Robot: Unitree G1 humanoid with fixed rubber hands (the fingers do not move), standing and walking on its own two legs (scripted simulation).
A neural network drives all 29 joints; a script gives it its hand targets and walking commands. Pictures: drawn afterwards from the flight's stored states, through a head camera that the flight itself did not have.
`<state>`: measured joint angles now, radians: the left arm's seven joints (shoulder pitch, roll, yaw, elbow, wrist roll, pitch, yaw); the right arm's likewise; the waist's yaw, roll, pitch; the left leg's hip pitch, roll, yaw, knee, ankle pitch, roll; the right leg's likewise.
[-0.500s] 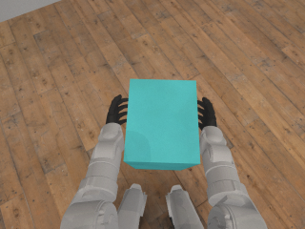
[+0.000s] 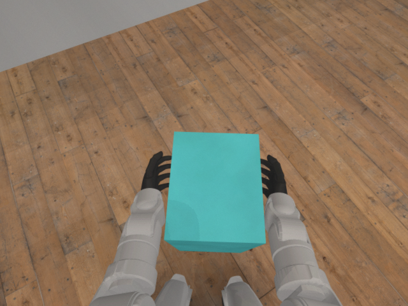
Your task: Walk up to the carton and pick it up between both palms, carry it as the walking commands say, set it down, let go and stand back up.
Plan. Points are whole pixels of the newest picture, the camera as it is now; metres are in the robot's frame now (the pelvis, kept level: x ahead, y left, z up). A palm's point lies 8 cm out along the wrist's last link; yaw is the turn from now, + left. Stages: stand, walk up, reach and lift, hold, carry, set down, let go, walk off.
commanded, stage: reach and lift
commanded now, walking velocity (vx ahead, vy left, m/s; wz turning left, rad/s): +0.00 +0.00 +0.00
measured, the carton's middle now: (212, 201) +0.36 +0.00 -0.12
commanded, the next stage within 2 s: none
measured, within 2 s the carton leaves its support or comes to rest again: neither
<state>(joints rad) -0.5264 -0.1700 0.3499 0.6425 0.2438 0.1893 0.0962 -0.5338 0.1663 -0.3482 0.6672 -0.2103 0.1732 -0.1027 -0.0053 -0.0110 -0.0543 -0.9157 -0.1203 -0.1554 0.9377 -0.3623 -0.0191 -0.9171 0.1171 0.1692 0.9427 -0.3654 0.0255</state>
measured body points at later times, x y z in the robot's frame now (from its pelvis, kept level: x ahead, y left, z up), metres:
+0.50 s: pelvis +0.02 +0.00 +0.04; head +0.08 +0.00 +0.49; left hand +0.36 +0.13 +0.02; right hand +0.36 -0.13 +0.02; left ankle +0.04 +0.12 -0.68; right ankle +0.04 -0.12 -0.68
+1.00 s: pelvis +0.02 +0.00 +0.06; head -0.02 +0.00 +0.51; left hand +0.34 +0.13 +0.09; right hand +0.34 -0.13 +0.09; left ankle +0.04 +0.12 -0.68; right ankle +0.04 -0.12 -0.68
